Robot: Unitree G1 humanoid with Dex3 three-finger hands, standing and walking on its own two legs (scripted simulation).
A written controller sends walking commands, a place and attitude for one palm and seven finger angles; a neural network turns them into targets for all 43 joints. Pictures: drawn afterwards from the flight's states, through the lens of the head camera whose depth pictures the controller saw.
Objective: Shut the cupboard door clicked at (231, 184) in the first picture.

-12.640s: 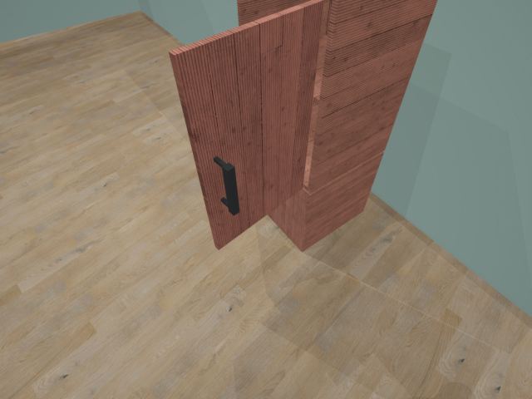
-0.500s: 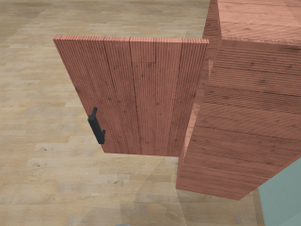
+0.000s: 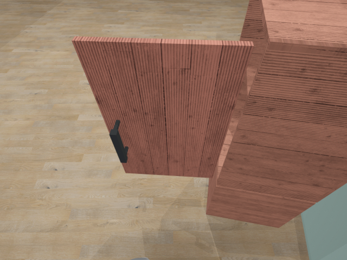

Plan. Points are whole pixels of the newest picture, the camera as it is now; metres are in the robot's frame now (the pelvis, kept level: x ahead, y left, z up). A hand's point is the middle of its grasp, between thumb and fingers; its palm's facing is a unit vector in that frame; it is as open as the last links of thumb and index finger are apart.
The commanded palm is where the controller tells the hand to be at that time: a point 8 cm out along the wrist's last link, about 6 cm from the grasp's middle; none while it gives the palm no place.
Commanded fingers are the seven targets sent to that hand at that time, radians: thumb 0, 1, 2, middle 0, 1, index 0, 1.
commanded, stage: come to a stop and stand still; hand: left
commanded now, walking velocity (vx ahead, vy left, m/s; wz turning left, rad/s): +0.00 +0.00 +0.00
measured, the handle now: (120, 142) +0.45 +0.20 -0.07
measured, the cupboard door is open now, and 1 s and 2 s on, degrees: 97 97 97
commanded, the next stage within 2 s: look again from close up in 0.22 s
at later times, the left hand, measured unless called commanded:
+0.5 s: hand out of the picture -0.02 +0.20 -0.17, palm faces +0.00 -0.98 -0.21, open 7.4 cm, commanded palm none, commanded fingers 0.00 0.90 0.90 -0.20 -0.30 -0.20 -0.30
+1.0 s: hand out of the picture +0.08 +0.22 -0.12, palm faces +0.17 -0.96 -0.21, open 7.2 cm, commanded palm +0.09 +0.25 -0.07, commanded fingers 0.00 0.90 0.90 -0.29 -0.40 -0.29 -0.40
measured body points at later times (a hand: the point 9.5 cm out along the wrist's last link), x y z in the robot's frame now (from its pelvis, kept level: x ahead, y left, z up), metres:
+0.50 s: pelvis -0.02 +0.03 +0.00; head -0.02 +0.02 +0.45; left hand -0.01 +0.25 -0.15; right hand -0.02 -0.19 -0.16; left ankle +0.00 +0.12 -0.73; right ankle -0.03 -0.09 -0.73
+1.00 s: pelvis +0.00 +0.03 +0.00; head +0.01 +0.04 +0.45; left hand +0.07 +0.27 -0.10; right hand +0.03 -0.21 -0.13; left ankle +0.00 +0.12 -0.73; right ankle -0.03 -0.09 -0.73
